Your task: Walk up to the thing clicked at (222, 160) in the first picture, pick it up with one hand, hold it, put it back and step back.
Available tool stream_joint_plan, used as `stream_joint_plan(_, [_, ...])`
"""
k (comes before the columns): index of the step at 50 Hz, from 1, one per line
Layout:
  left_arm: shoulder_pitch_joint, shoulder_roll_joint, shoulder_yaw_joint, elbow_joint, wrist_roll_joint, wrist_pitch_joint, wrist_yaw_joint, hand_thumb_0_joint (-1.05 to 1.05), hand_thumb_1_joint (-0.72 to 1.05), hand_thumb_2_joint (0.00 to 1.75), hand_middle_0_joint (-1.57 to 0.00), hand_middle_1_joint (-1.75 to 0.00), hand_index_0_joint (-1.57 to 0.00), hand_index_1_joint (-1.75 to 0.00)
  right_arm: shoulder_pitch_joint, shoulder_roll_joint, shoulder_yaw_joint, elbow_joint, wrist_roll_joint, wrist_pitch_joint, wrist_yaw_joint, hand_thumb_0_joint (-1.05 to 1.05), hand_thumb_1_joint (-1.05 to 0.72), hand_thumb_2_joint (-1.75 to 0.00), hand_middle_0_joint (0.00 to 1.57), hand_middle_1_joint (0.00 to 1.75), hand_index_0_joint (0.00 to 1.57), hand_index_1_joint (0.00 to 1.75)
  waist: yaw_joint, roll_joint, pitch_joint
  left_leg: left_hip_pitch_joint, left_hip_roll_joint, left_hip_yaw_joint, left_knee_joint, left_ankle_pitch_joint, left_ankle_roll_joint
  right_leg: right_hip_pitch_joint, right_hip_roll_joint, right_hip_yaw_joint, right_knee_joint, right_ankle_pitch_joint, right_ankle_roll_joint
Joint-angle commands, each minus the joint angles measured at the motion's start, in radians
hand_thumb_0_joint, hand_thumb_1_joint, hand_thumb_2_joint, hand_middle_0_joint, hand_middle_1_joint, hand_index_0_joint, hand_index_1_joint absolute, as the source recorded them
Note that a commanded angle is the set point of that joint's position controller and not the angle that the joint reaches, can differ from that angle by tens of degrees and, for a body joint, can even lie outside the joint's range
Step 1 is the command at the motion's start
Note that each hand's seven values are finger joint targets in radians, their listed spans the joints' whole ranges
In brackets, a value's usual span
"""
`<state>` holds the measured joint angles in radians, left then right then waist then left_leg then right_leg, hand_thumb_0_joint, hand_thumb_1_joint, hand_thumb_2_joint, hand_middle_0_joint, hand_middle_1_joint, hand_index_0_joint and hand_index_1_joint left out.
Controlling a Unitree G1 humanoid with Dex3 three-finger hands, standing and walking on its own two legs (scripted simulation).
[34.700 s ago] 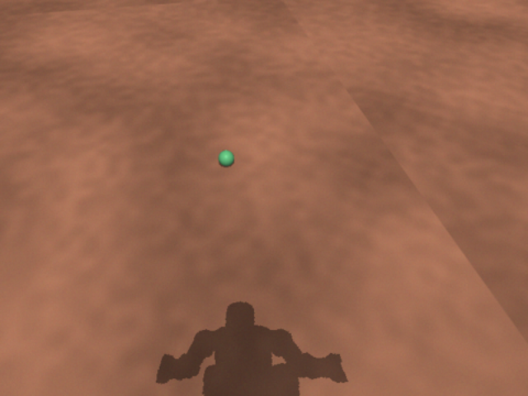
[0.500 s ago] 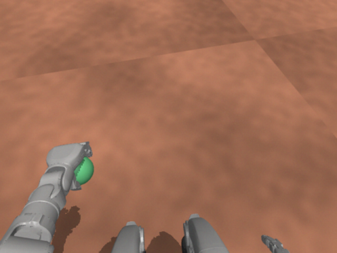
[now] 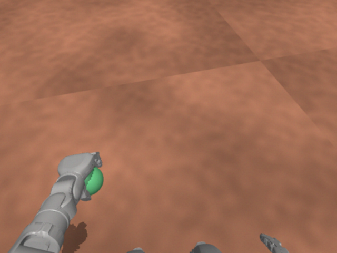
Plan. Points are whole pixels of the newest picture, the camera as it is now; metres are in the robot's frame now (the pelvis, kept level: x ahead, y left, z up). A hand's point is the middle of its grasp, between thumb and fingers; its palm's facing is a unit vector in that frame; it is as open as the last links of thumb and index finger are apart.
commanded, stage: hold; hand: left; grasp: from above
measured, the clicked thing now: (87, 180) +0.34 +0.23 -0.10
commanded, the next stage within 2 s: crouch in 1.82 s
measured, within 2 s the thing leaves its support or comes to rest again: neither
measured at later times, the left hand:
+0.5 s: hand (80, 173) +0.33 +0.22 -0.03, palm faces -0.45 -0.06 -0.89, open 10.8 cm
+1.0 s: hand (81, 176) +0.31 +0.21 -0.01, palm faces -0.45 -0.06 -0.89, open 10.9 cm
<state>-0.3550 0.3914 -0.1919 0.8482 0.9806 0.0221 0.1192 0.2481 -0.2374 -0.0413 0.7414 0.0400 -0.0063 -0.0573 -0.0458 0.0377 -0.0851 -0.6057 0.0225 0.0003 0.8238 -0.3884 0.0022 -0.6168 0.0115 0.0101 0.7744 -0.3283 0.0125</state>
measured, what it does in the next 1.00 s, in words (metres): stands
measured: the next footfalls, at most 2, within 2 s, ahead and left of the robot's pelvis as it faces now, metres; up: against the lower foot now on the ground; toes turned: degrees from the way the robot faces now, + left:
none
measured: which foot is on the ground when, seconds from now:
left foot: down 0.00-1.00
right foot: down 0.00-1.00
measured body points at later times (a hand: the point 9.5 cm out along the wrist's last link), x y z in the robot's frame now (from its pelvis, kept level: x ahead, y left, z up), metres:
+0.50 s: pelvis +0.02 +0.00 +0.02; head +0.04 -0.01 +0.47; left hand +0.35 +0.22 +0.02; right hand +0.13 -0.26 -0.10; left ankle +0.01 +0.12 -0.70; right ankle +0.03 -0.13 -0.70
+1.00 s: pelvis +0.01 +0.00 +0.03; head +0.02 -0.03 +0.48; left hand +0.33 +0.21 +0.04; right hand +0.14 -0.26 -0.09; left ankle +0.01 +0.12 -0.70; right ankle +0.03 -0.13 -0.70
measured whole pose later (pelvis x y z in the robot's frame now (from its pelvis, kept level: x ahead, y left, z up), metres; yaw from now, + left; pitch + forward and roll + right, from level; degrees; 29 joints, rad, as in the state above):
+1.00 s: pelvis +0.01 +0.00 +0.03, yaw -1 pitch +3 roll +0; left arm -0.26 0.40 -0.23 0.66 0.97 0.02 -0.02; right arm 0.21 -0.25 -0.03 0.69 0.06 0.05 -0.06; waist 0.00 0.05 -0.03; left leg -0.32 0.01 0.02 0.56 -0.29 0.00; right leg -0.35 0.00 0.03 0.55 -0.25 0.01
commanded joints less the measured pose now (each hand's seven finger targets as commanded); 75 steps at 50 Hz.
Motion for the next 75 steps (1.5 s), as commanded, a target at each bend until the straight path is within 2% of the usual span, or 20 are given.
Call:
stream_joint_plan(1, [-0.324,0.227,0.076,-0.203,0.016,-0.014,0.008,0.00,0.49,0.77,-0.74,-0.97,-0.82,-0.89,0.000,-0.152,-0.049,-0.107,0.005,-0.025,-0.009,0.00,-0.90,-0.89,0.20,0.30,0.20,0.30,0.003,0.017,-0.284,0.204,-0.032,-0.004,-0.157,0.260,0.003,0.173,0.034,-0.007,-0.127,0.186,-0.029])
stream_joint_plan(3, [-0.338,0.196,0.058,-0.231,0.003,-0.018,-0.005,0.00,0.50,0.78,-0.74,-0.98,-0.82,-0.90,-0.001,-0.148,-0.047,-0.110,0.005,-0.025,-0.007,0.00,-0.90,-0.89,0.20,0.30,0.20,0.30,-0.008,0.028,-0.289,0.227,-0.029,-0.009,-0.168,0.281,0.000,0.171,0.036,-0.009,-0.130,0.199,-0.031])
stream_joint_plan(5, [-0.307,0.225,0.076,-0.233,0.007,-0.019,-0.013,0.00,0.51,0.80,-0.76,-0.97,-0.83,-0.89,-0.008,-0.158,-0.051,-0.119,0.008,-0.021,-0.006,0.00,-0.90,-0.89,0.20,0.30,0.20,0.30,0.011,0.022,-0.284,0.242,-0.031,-0.004,-0.182,0.289,0.000,0.197,0.035,-0.010,-0.146,0.200,-0.033])
stream_joint_plan(12, [-0.288,0.207,0.062,-0.260,0.009,-0.012,-0.041,0.00,0.52,0.82,-0.76,-0.99,-0.84,-0.91,-0.019,-0.151,-0.044,-0.136,0.012,-0.010,-0.003,0.00,-0.90,-0.89,0.20,0.30,0.20,0.30,0.011,0.005,-0.259,0.253,-0.039,0.004,-0.205,0.336,0.005,0.252,0.032,-0.002,-0.169,0.254,-0.029])
stream_joint_plan(14, [-0.277,0.229,0.081,-0.274,0.007,-0.015,-0.052,0.00,0.53,0.82,-0.77,-1.00,-0.84,-0.92,-0.020,-0.155,-0.048,-0.140,0.016,-0.006,-0.003,0.00,-0.90,-0.89,0.20,0.30,0.20,0.30,0.020,-0.002,-0.271,0.269,-0.040,0.008,-0.211,0.354,0.007,0.273,0.030,-0.001,-0.174,0.271,-0.028])
stream_joint_plan(17, [-0.295,0.214,0.063,-0.308,0.012,-0.022,-0.068,0.00,0.51,0.84,-0.75,-1.01,-0.82,-0.93,-0.026,-0.154,-0.047,-0.148,0.015,-0.002,-0.003,0.00,-0.90,-0.89,0.20,0.30,0.20,0.30,0.013,0.013,-0.269,0.291,-0.037,0.005,-0.220,0.377,0.005,0.271,0.032,-0.002,-0.177,0.287,-0.029])
stream_joint_plan(19, [-0.269,0.232,0.082,-0.310,0.013,-0.022,-0.070,0.00,0.52,0.83,-0.76,-1.01,-0.83,-0.93,-0.031,-0.155,-0.049,-0.152,0.017,0.002,-0.004,0.00,-0.90,-0.89,0.20,0.30,0.20,0.30,0.026,0.007,-0.269,0.300,-0.041,0.011,-0.225,0.382,0.007,0.295,0.029,0.000,-0.185,0.297,-0.027])
stream_joint_plan(28, [-0.257,0.209,0.064,-0.337,0.012,-0.015,-0.085,0.00,0.51,0.89,-0.75,-1.03,-0.82,-0.95,-0.050,-0.154,-0.045,-0.173,0.020,0.011,-0.003,0.00,-0.90,-0.89,0.20,0.30,0.20,0.30,0.026,-0.005,-0.241,0.327,-0.039,0.014,-0.265,0.364,0.011,0.312,0.028,0.001,-0.220,0.281,-0.027])
stream_joint_plan(29, [-0.263,0.237,0.087,-0.347,0.008,-0.016,-0.086,0.00,0.52,0.88,-0.74,-1.05,-0.82,-0.97,-0.057,-0.158,-0.046,-0.173,0.020,0.012,-0.004,0.00,-0.90,-0.89,0.20,0.30,0.20,0.30,0.034,0.002,-0.244,0.330,-0.040,0.015,-0.267,0.364,0.010,0.320,0.027,0.001,-0.225,0.281,-0.025])
stream_joint_plan(32, [-0.269,0.214,0.064,-0.363,0.001,-0.014,-0.091,0.00,0.53,0.91,-0.77,-1.05,-0.84,-0.97,-0.063,-0.152,-0.041,-0.180,0.022,0.014,-0.004,0.00,-0.90,-0.90,0.20,0.30,0.20,0.30,0.026,-0.006,-0.233,0.341,-0.041,0.020,-0.280,0.356,0.013,0.325,0.025,0.004,-0.241,0.281,-0.023])
stream_joint_plan(40, [-0.253,0.226,0.076,-0.370,0.003,-0.010,-0.092,0.00,0.49,0.90,-0.73,-1.08,-0.80,-1.00,-0.090,-0.149,-0.037,-0.184,0.025,0.016,-0.006,0.00,-0.90,-0.90,0.20,0.30,0.20,0.30,0.046,-0.002,-0.216,0.364,-0.040,0.021,-0.317,0.326,0.011,0.351,0.023,0.005,-0.269,0.244,-0.024])
stream_joint_plan(43, [-0.260,0.212,0.059,-0.380,0.004,-0.010,-0.098,0.00,0.51,0.90,-0.73,-1.10,-0.81,-1.02,-0.092,-0.146,-0.033,-0.186,0.025,0.017,-0.008,0.00,-0.90,-0.90,0.20,0.30,0.20,0.30,0.035,-0.014,-0.200,0.367,-0.039,0.021,-0.326,0.317,0.014,0.348,0.023,0.006,-0.283,0.240,-0.023])
stream_joint_plan(56, [-0.228,0.226,0.078,-0.394,-0.008,-0.006,-0.108,0.00,0.50,0.89,-0.71,-1.12,-0.80,-1.03,-0.137,-0.141,-0.025,-0.200,0.029,0.023,-0.012,0.00,-0.90,-0.90,0.20,0.30,0.20,0.30,0.055,-0.032,-0.168,0.402,-0.044,0.032,-0.370,0.287,0.019,0.381,0.013,0.011,-0.336,0.210,-0.016])
stream_joint_plan(57, [-0.240,0.203,0.058,-0.406,-0.010,-0.005,-0.113,0.00,0.50,0.90,-0.71,-1.13,-0.79,-1.04,-0.133,-0.138,-0.023,-0.203,0.028,0.021,-0.012,0.00,-0.90,-0.90,0.20,0.30,0.20,0.30,0.042,-0.030,-0.171,0.404,-0.045,0.035,-0.369,0.281,0.020,0.374,0.012,0.014,-0.336,0.211,-0.015])
stream_joint_plan(59, [-0.248,0.233,0.079,-0.421,-0.005,-0.007,-0.119,0.00,0.50,0.87,-0.70,-1.12,-0.79,-1.03,-0.137,-0.142,-0.025,-0.199,0.029,0.023,-0.014,0.00,-0.90,-0.90,0.20,0.30,0.20,0.30,0.053,-0.019,-0.180,0.414,-0.044,0.035,-0.374,0.295,0.019,0.389,0.012,0.012,-0.338,0.221,-0.016])
stream_joint_plan(67, [-0.192,0.203,0.061,-0.432,-0.009,-0.003,-0.136,0.00,0.50,0.87,-0.71,-1.12,-0.79,-1.02,-0.155,-0.137,-0.021,-0.214,0.034,0.026,-0.014,0.00,-0.90,-0.90,0.20,0.30,0.20,0.30,0.056,-0.014,-0.152,0.430,-0.039,0.032,-0.401,0.300,0.015,0.396,0.017,0.007,-0.348,0.217,-0.023])
stream_joint_plan(70, [-0.236,0.222,0.069,-0.454,-0.009,-0.009,-0.134,0.00,0.49,0.85,-0.69,-1.14,-0.79,-1.04,-0.152,-0.138,-0.018,-0.213,0.033,0.026,-0.015,0.00,-0.90,-0.90,0.20,0.30,0.20,0.30,0.050,-0.026,-0.148,0.425,-0.041,0.032,-0.403,0.278,0.018,0.393,0.014,0.010,-0.357,0.200,-0.019])
stream_joint_plan(71, [-0.210,0.234,0.086,-0.429,-0.007,-0.008,-0.134,0.00,0.48,0.88,-0.71,-1.12,-0.79,-1.03,-0.160,-0.137,-0.018,-0.214,0.034,0.027,-0.016,0.00,-0.90,-0.90,0.20,0.30,0.20,0.30,0.063,-0.020,-0.135,0.424,-0.044,0.034,-0.408,0.271,0.018,0.402,0.012,0.010,-0.366,0.188,-0.020])
stream_joint_plan(73, [-0.228,0.212,0.064,-0.446,-0.009,-0.011,-0.133,0.00,0.49,0.90,-0.71,-1.13,-0.79,-1.04,-0.161,-0.136,-0.018,-0.212,0.033,0.027,-0.016,0.00,-0.91,-0.90,0.20,0.30,0.20,0.30,0.051,-0.024,-0.155,0.442,-0.043,0.033,-0.405,0.285,0.017,0.400,0.013,0.012,-0.360,0.202,-0.019])
stream_joint_plan(75, [-0.258,0.241,0.088,-0.458,-0.001,-0.013,-0.129,0.00,0.50,0.91,-0.72,-1.11,-0.80,-1.03,-0.156,-0.138,-0.019,-0.207,0.030,0.028,-0.017,0.00,-0.90,-0.90,0.20,0.30,0.20,0.30,0.053,-0.019,-0.179,0.455,-0.046,0.036,-0.398,0.311,0.020,0.411,0.009,0.014,-0.359,0.236,-0.016])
